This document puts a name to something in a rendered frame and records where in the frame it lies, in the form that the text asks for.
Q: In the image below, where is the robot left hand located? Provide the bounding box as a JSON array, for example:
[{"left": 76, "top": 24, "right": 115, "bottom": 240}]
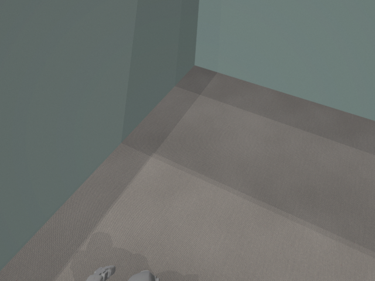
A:
[{"left": 86, "top": 265, "right": 115, "bottom": 281}]

